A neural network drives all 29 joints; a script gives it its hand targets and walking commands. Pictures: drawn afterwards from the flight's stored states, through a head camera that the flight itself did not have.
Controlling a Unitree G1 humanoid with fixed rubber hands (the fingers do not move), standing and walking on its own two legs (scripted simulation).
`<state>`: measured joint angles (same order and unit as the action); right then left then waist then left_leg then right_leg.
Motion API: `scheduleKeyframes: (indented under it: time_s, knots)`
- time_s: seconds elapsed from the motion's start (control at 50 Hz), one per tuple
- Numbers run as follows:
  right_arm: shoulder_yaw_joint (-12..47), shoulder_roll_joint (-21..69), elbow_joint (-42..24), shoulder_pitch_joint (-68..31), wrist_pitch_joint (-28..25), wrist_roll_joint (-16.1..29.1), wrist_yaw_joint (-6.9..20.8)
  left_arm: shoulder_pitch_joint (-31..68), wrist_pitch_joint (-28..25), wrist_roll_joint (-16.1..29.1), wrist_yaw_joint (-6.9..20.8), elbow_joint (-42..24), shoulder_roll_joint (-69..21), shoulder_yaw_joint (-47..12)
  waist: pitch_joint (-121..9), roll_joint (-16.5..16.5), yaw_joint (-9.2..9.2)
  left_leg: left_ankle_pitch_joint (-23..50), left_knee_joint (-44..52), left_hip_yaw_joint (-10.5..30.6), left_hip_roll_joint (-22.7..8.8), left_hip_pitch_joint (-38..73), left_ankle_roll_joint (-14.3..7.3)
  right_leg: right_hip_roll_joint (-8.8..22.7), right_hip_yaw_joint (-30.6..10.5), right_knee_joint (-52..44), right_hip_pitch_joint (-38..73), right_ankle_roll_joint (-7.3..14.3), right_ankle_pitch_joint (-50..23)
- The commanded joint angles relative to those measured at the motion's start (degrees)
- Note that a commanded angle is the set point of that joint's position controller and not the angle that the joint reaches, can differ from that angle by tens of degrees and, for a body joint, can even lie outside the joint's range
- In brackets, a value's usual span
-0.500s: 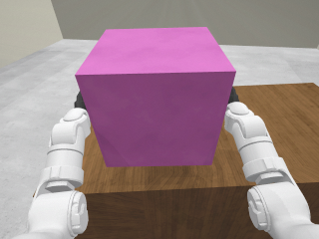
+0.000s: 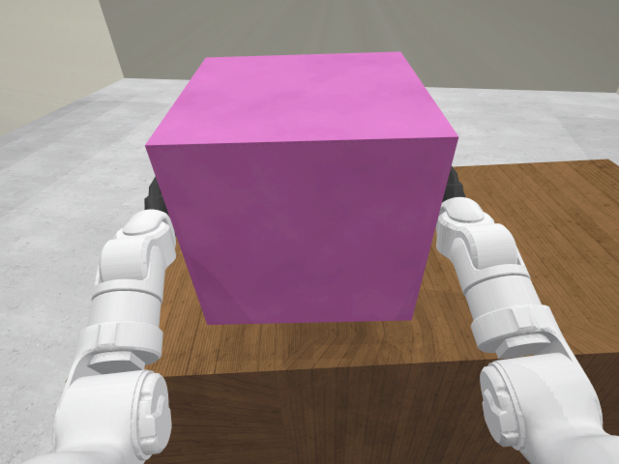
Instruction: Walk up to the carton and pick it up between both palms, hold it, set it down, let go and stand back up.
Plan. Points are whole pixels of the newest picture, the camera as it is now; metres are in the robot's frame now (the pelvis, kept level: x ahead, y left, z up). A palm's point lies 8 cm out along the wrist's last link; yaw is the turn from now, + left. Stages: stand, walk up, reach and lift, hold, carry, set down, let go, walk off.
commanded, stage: hold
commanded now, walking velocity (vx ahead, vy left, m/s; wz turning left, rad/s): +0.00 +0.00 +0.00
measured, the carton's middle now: (305, 185) +0.43 -0.01 +0.21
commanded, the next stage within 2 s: set down in 0.68 s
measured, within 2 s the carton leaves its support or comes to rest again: neither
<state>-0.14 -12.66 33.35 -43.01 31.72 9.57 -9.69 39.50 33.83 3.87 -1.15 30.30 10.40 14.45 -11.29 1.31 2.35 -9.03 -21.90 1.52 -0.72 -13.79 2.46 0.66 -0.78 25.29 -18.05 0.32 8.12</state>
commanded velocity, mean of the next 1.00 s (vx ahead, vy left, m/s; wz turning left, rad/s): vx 0.00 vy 0.00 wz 0.00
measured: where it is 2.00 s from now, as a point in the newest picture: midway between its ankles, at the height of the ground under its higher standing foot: outside the picture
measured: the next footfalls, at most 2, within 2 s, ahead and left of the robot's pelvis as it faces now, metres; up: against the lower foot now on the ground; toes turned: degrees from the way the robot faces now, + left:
none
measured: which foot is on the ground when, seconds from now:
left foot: down 0.00-1.00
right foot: down 0.00-1.00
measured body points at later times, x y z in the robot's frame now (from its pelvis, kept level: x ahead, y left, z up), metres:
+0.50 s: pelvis +0.00 +0.00 +0.00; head -0.07 -0.02 +0.44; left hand +0.39 +0.18 +0.20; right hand +0.38 -0.20 +0.20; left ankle +0.03 +0.15 -0.74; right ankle +0.06 -0.11 -0.74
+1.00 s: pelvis +0.00 +0.00 +0.00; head -0.07 -0.02 +0.44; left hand +0.38 +0.19 +0.21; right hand +0.40 -0.19 +0.21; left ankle +0.03 +0.15 -0.74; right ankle +0.06 -0.11 -0.74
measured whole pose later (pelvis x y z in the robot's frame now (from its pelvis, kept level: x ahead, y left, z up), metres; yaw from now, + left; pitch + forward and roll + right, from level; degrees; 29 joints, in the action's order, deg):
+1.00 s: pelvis +0.00 +0.00 +0.00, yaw +0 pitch +1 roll +1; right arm -2.9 -12.7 35.1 -43.3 25.8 9.4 -7.7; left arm 39.5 29.2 2.2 -1.2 30.2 7.0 18.3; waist -11.3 1.3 -0.5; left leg -8.8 -21.1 1.5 -0.7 -13.4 2.4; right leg 0.7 -0.8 25.3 -18.0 0.3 8.2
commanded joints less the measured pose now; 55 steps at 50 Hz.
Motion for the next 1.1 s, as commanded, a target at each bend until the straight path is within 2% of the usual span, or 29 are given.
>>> scheduleKeyframes:
  time_s: [0.0,0.02,0.04,0.1,0.12,0.14,0.22,0.28,0.3,0.32,0.36,0.4,0.46,0.5,0.58,0.62,0.66,0.68,0.72,0.76,0.78,0.84,0.86,0.94,0.98,1.02,1.04,1.06,1.08]
  knots:
    - [15.3,39.2,-27.2,-52.1,-6.6,13.9,11.6,44.8,-2.1,2.2,9.7,-21.4,-40.2,-20.0,-25.9,-2.3,-2.21,3.9,5.0,1.2,4.4,-0.3,-3.4,-3.9,-0.9,-8.1,22.7,-1.2,-6.8]
    - [14.1,38.6,-25.3,-51.6,-6.0,12.7,11.5,44.4,-1.9,1.7,9.9,-18.2,-39.1,-19.3,-22.4,-3.1,-1.41,1.6,6.0,1.1,4.4,-1.0,-3.7,-3.5,-0.8,-9.0,21.8,-1.1,-4.8]
    - [15.7,39.9,-26.1,-50.8,-6.1,13.5,11.6,45.0,-2.2,1.6,9.7,-21.8,-39.5,-19.6,-24.7,-2.4,-1.79,4.0,5.5,1.1,4.6,-0.3,-3.6,-3.7,-0.8,-8.4,22.8,-1.4,-7.3]
    - [14.2,39.5,-24.7,-51.6,-5.9,12.6,11.7,44.9,-2.0,1.7,9.9,-18.8,-39.0,-19.6,-22.5,-3.0,-1.51,0.7,6.1,0.9,4.4,-1.7,-3.8,-3.4,-1.0,-9.1,21.9,-1.1,-4.5]
    - [14.4,39.5,-23.9,-51.3,-6.0,12.7,12.1,46.8,-2.4,1.4,9.7,-20.7,-39.2,-19.3,-23.7,-1.3,-1.36,1.5,6.1,1.1,4.4,-0.6,-3.6,-3.5,-0.7,-8.6,21.5,-1.0,-4.3]
    - [15.3,40.2,-26.2,-51.7,-6.3,13.3,12.0,44.1,-2.4,1.8,9.7,-19.8,-39.2,-19.1,-23.6,-3.5,-2.25,3.0,5.8,0.9,4.4,-0.9,-3.9,-3.6,-1.0,-8.7,22.0,-1.3,-6.1]
    - [15.1,39.2,-22.7,-48.9,-6.1,13.5,12.0,43.3,-1.9,0.9,9.8,-20.9,-39.1,-19.4,-22.1,-1.9,-1.62,5.0,5.8,1.0,4.3,0.2,-3.3,-3.9,-0.6,-8.5,22.4,-1.0,-7.8]
    - [15.3,39.1,-26.7,-50.4,-6.5,13.6,11.6,44.6,-2.1,2.2,9.9,-21.2,-39.4,-20.7,-25.5,-2.1,-0.83,4.4,5.1,1.3,4.6,0.5,-3.5,-3.6,-1.0,-8.5,23.2,-1.3,-8.1]
    - [15.8,39.7,-27.2,-50.8,-6.3,14.0,11.6,44.1,-2.1,2.2,9.6,-22.2,-39.9,-20.8,-24.7,-2.3,-1.38,5.9,5.0,1.1,4.6,0.7,-3.4,-3.9,-0.9,-8.3,23.6,-1.3,-9.0]
    - [15.6,38.9,-28.4,-50.1,-6.6,14.0,11.6,43.3,-2.1,2.5,9.6,-23.3,-40.6,-22.2,-26.7,-0.9,-0.86,7.0,4.8,1.8,4.5,1.0,-2.8,-4.2,-0.7,-7.9,24.2,-0.8,-10.9]
    - [15.7,39.3,-27.8,-50.1,-6.2,14.0,11.6,45.0,-2.5,2.9,9.4,-24.3,-39.9,-21.2,-25.9,-2.3,-1.30,7.9,4.4,1.3,4.5,2.1,-2.9,-4.2,-0.7,-8.1,23.5,-1.2,-10.5]
    - [15.6,38.4,-23.2,-48.4,-5.8,14.4,11.7,43.5,-1.5,0.2,9.7,-21.5,-38.8,-18.9,-22.2,-1.6,-1.99,4.7,5.4,1.1,4.6,0.0,-3.3,-4.1,-0.7,-8.2,23.0,-1.2,-8.0]
    - [14.8,38.2,-26.5,-52.4,-6.2,13.4,12.0,43.6,-1.4,1.5,9.9,-19.1,-40.2,-20.3,-22.6,-2.0,-1.94,2.4,5.5,1.3,4.3,-1.1,-3.4,-4.1,-0.4,-8.2,21.7,-0.8,-5.1]
    - [14.6,38.7,-24.9,-51.4,-6.4,13.3,12.1,45.7,-1.9,2.0,9.6,-21.2,-39.6,-20.5,-23.1,-1.9,-1.63,2.8,5.8,1.2,4.0,-0.8,-3.2,-4.2,-0.4,-8.2,21.3,-0.8,-5.4]
    - [15.8,39.8,-28.1,-50.8,-6.5,13.7,11.8,43.9,-2.3,2.7,9.4,-23.6,-40.0,-21.5,-26.1,-2.8,-1.22,6.8,4.7,1.4,4.4,0.8,-3.2,-4.3,-0.4,-7.8,24.1,-1.0,-11.1]
    - [14.0,38.4,-22.9,-48.1,-5.7,13.5,11.8,45.2,-1.8,1.8,9.7,-22.2,-40.2,-20.8,-22.4,-0.1,-0.33,3.5,5.4,1.4,4.3,0.3,-2.6,-4.0,-0.9,-8.7,22.5,-0.5,-7.3]
    - [14.0,38.6,-25.3,-50.0,-6.4,13.1,12.1,43.9,-1.4,1.3,9.7,-20.4,-40.6,-20.5,-23.4,-0.4,-0.84,3.3,5.3,1.3,4.2,-0.5,-3.0,-3.9,-0.9,-8.3,23.0,-0.4,-7.1]
    - [17.1,40.2,-24.8,-50.6,-5.7,14.7,12.7,46.2,-1.9,4.1,8.6,-22.7,-39.1,-21.1,-24.7,-0.3,-2.69,7.4,4.2,-0.1,4.8,5.4,-2.9,-5.0,-0.1,-8.4,21.3,-1.1,-9.9]
    - [17.4,40.0,-25.6,-53.3,-7.1,13.8,13.3,49.2,-3.3,4.1,8.1,-23.0,-39.3,-21.3,-26.2,0.2,-3.26,6.6,4.0,0.2,4.4,6.3,-2.4,-5.2,0.8,-7.9,19.5,-0.8,-7.8]
    - [17.4,40.7,-24.2,-53.6,-7.5,13.0,13.4,48.4,-4.0,4.0,8.4,-20.4,-38.3,-20.3,-25.5,-1.8,-3.93,7.2,3.7,-0.2,4.7,5.5,-2.7,-4.7,0.4,-8.5,19.8,-1.4,-7.7]
    - [15.1,40.7,-23.9,-55.3,-8.2,11.8,13.5,48.1,-4.5,3.4,8.7,-18.4,-38.2,-19.4,-23.1,-2.0,-3.03,3.9,4.3,-0.2,4.7,4.7,-3.0,-4.4,0.7,-8.9,18.7,-1.4,-4.9]
    - [13.8,41.9,-23.0,-55.9,-9.8,8.7,14.2,49.1,-6.1,1.5,9.3,-15.1,-35.6,-15.3,-20.7,-4.3,-4.92,-0.6,6.0,-1.1,4.7,1.6,-4.2,-3.4,0.4,-9.3,19.6,-1.9,-0.6]
    - [12.3,41.3,-21.8,-55.3,-10.6,6.8,14.3,49.5,-7.0,0.4,9.4,-15.5,-35.5,-14.7,-21.4,-3.2,-3.90,-0.4,6.1,-1.3,4.5,2.2,-3.6,-3.1,1.1,-9.0,20.2,-2.0,-0.6]
    - [8.4,41.4,-14.5,-53.1,-12.5,2.1,15.3,47.2,-8.7,-3.7,11.1,-8.7,-32.0,-8.2,-16.0,-7.3,-5.74,-6.3,8.4,-2.9,4.7,0.2,-4.9,-2.3,1.3,-10.4,20.9,-2.8,7.1]
    - [6.5,39.5,-13.3,-50.5,-13.7,0.2,15.3,45.6,-9.2,-4.1,11.5,-8.5,-32.7,-10.8,-14.8,-5.4,-3.71,-6.6,8.9,-2.5,4.7,0.8,-4.0,-2.4,1.7,-10.3,20.7,-2.3,6.3]
    - [3.5,38.4,-7.1,-46.5,-14.0,-1.9,15.2,42.2,-9.1,-6.7,12.8,-4.6,-30.2,-8.3,-11.6,-5.1,-2.78,-8.5,9.6,-3.2,4.9,1.2,-4.4,-1.7,1.1,-11.6,20.8,-2.6,8.7]
    - [3.9,38.1,-7.5,-44.2,-14.7,-2.0,14.8,40.5,-9.6,-7.8,13.0,-6.2,-28.8,-7.4,-10.9,-5.7,-3.17,-7.1,9.5,-3.1,5.2,1.3,-4.7,-1.7,1.5,-11.4,21.1,-2.9,8.6]
    - [2.5,37.2,-4.7,-42.5,-14.7,-3.2,14.8,40.8,-9.7,-7.9,13.3,-6.3,-28.6,-7.6,-10.7,-4.3,-1.83,-7.2,9.8,-3.2,4.9,2.1,-4.1,-1.5,2.1,-11.1,20.8,-2.7,8.2]
    - [3.9,37.6,-7.5,-43.1,-15.7,-3.0,14.8,39.4,-10.2,-8.0,13.4,-7.0,-29.8,-9.3,-12.2,-4.0,-2.25,-5.7,9.4,-2.9,5.0,2.1,-3.6,-1.7,2.2,-11.2,21.7,-2.6,5.3]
